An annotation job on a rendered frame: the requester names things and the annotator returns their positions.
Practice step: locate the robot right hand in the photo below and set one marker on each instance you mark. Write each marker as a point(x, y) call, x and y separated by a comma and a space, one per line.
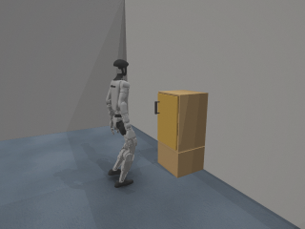
point(129, 135)

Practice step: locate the handle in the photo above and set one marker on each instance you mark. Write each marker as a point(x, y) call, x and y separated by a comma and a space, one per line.
point(155, 107)

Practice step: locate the cupboard door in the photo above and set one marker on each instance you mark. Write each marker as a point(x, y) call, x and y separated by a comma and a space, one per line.
point(167, 119)

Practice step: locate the robot head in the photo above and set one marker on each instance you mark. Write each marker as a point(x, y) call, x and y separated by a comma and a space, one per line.
point(121, 65)

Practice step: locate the left robot upper arm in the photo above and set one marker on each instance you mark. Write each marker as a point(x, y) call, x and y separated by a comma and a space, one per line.
point(109, 96)

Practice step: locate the robot torso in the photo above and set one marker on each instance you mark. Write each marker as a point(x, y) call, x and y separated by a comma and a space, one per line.
point(115, 92)

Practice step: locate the robot right forearm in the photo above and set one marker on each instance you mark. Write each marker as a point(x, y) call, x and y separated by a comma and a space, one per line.
point(125, 117)

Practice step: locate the robot left hand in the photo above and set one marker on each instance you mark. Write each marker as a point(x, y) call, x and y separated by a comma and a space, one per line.
point(111, 125)

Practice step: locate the right robot upper arm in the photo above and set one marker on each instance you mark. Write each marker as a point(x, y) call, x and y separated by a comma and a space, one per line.
point(124, 87)

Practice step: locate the robot left forearm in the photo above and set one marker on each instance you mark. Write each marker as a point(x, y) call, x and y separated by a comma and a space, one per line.
point(110, 109)

